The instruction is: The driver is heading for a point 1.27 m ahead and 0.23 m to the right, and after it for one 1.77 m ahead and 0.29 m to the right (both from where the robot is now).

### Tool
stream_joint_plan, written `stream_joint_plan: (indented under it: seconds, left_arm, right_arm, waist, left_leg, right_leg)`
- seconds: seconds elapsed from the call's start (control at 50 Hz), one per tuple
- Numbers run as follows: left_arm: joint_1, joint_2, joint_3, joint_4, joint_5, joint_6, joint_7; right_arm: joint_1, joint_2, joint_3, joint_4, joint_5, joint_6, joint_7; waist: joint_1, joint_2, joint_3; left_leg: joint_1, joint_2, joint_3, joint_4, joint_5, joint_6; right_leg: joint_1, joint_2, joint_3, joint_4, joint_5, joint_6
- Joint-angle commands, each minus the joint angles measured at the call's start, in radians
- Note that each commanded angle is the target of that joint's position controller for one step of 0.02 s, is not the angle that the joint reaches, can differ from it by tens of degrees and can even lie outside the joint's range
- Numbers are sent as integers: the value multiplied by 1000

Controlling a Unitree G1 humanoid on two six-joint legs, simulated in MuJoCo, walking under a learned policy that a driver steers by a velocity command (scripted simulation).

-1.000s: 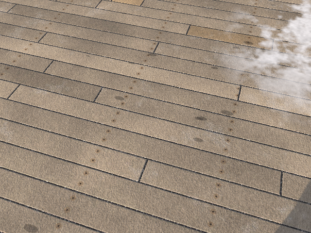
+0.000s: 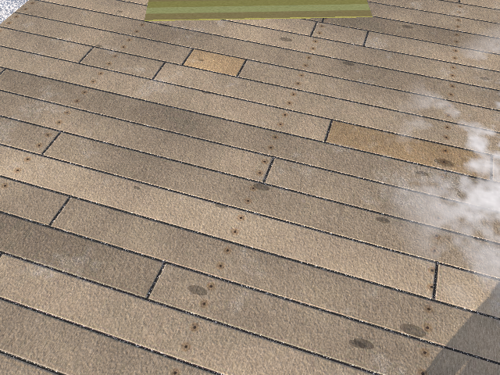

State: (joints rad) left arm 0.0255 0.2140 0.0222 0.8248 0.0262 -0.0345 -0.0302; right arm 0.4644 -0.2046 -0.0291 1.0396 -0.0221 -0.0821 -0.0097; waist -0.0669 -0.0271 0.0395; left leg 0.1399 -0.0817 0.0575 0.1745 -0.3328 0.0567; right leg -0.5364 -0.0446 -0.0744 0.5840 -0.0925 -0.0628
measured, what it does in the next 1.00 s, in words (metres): walks ahead: right foot, then left foot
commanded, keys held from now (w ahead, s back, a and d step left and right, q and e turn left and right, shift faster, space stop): w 0.60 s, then w+e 0.40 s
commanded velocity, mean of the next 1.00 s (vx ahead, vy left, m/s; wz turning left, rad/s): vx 0.50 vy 0.00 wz -0.12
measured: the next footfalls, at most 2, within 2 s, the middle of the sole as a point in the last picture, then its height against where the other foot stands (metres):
right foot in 0.04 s outside the picture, level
left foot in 0.60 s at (213, 371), level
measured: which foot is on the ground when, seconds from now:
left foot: down 0.00-0.06, up 0.08-0.58, down 0.60-1.00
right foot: up 0.00-0.02, down 0.04-0.60, up 0.62-1.00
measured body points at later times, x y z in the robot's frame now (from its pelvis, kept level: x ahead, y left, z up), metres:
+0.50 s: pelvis +0.26 -0.02 +0.01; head +0.29 -0.02 +0.46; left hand +0.19 +0.22 -0.14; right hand +0.44 -0.24 -0.11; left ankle +0.43 +0.11 -0.70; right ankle +0.15 -0.09 -0.73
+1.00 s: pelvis +0.52 +0.02 +0.01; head +0.55 +0.02 +0.46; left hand +0.69 +0.23 -0.13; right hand +0.45 -0.22 -0.13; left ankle +0.45 +0.09 -0.73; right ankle +0.66 -0.14 -0.68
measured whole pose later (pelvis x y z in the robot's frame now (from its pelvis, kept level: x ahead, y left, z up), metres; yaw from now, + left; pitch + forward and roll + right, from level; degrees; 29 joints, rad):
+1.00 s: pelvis +0.52 +0.02 +0.01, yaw -9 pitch +0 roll +1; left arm 0.12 0.21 0.05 0.91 0.03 -0.01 -0.04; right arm 0.41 -0.18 -0.04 1.03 -0.02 -0.11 -0.02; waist -0.03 -0.04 0.05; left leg 0.06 -0.05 0.24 0.21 -0.26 0.05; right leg -0.63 -0.09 -0.05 0.77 -0.01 -0.06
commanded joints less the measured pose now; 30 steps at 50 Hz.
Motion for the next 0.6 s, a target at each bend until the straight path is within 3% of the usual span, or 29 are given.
stream_joint_plan:
  seconds: [0.02,0.04,0.06,0.08,0.1,0.12,0.14,0.16,0.18,0.22,0.26,0.28,0.3,0.38,0.44,0.52,0.56,0.58,0.6]
  left_arm:
    - [130,112,37,-10,0,-28,18]
    - [309,141,52,50,12,-39,29]
    - [469,237,78,78,40,-45,42]
    - [474,287,94,84,19,-31,32]
    - [363,241,86,67,-13,-22,25]
    - [275,170,67,54,-18,-25,23]
    - [244,117,52,60,-10,-33,21]
    - [228,85,42,75,-13,-40,24]
    - [230,86,40,85,-12,-46,27]
    - [287,83,38,116,-15,-64,25]
    - [307,109,44,129,-18,-68,27]
    - [328,128,47,136,-18,-70,26]
    - [351,114,43,147,-18,-69,25]
    - [413,107,37,171,-19,-67,27]
    - [467,108,35,194,-14,-65,32]
    - [466,128,41,212,-1,-56,45]
    - [434,142,44,212,0,-53,49]
    - [419,139,42,211,-4,-49,47]
    - [411,115,32,187,-12,-50,44]
  right_arm:
    - [-4,-172,-34,-18,-4,-3,-9]
    - [-20,-165,-30,-23,3,-1,-7]
    - [10,-102,-11,-62,28,-5,0]
    - [94,-76,-14,-56,42,-6,5]
    - [19,-154,-35,-60,13,-1,1]
    - [-63,-137,-33,-82,8,-6,6]
    - [-94,-109,-30,-87,10,-8,10]
    - [-113,-96,-30,-92,-4,5,15]
    - [-70,-77,-26,-81,-13,20,22]
    - [-84,-67,-26,-79,-18,36,30]
    - [-148,-68,-27,-98,-15,45,37]
    - [-195,-64,-24,-120,-17,47,39]
    - [-253,-72,-23,-137,-15,46,39]
    - [-406,-54,-12,-184,-4,40,43]
    - [-483,-55,-7,-208,-2,38,40]
    - [-504,-77,-14,-231,-2,27,35]
    - [-386,-97,-28,-197,-4,16,25]
    - [-228,-113,-41,-142,-11,7,17]
    - [-42,-177,-62,-96,-33,-3,5]
  waist:
    - [119,95,-33]
    - [193,65,-132]
    - [220,-60,-268]
    - [176,-239,-369]
    - [144,-81,-243]
    - [122,-21,-110]
    - [95,18,-35]
    - [64,9,-6]
    - [41,-43,-13]
    - [35,-23,-4]
    - [33,-6,7]
    - [41,-36,25]
    - [54,-19,51]
    - [96,-23,57]
    - [122,-28,58]
    - [105,-43,63]
    - [47,-47,4]
    - [-21,-18,-75]
    - [-85,42,-192]
  left_leg:
    - [-15,284,-70,263,998,97]
    - [-116,241,-33,468,923,76]
    - [-401,165,12,798,548,43]
    - [-668,-24,-13,1114,-179,19]
    - [-752,50,-125,1176,-134,36]
    - [-773,94,-122,1144,-54,39]
    - [-743,133,-117,1069,0,39]
    - [-692,160,-115,1003,32,34]
    - [-640,164,-105,975,43,21]
    - [-640,166,-88,947,63,5]
    - [-705,183,-66,892,133,-13]
    - [-732,198,-60,835,162,-23]
    - [-771,204,-51,788,192,-33]
    - [-760,180,-7,564,313,-45]
    - [-752,152,16,471,332,-30]
    - [-714,131,10,392,232,14]
    - [-539,76,35,343,162,50]
    - [-346,49,50,275,198,76]
    - [-77,189,-102,267,155,126]
  right_leg:
    - [189,76,-35,-78,-76,-59]
    - [429,61,-13,-120,-31,-90]
    - [741,-192,294,-137,-126,-166]
    - [878,-397,753,-284,-141,-287]
    - [762,-352,677,-305,-183,-265]
    - [617,-317,530,-329,-169,-240]
    - [506,-266,424,-364,-72,-200]
    - [422,-203,342,-399,-60,-149]
    - [380,-197,301,-415,-16,-150]
    - [368,-174,243,-426,112,-154]
    - [381,-150,199,-465,60,-148]
    - [376,-168,202,-478,74,-162]
    - [398,-159,185,-484,119,-160]
    - [450,-123,122,-479,200,-131]
    - [534,-134,108,-455,264,-128]
    - [637,-188,112,-379,404,-123]
    - [641,-180,86,-227,645,-99]
    - [596,-142,51,-48,670,-79]
    - [411,-98,20,211,438,-57]
Keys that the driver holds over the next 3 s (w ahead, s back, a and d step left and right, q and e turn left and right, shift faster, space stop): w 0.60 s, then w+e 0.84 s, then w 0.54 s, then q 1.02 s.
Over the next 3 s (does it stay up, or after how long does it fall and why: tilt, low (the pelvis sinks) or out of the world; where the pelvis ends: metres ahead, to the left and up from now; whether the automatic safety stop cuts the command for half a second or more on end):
stays up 1.14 -0.22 0.01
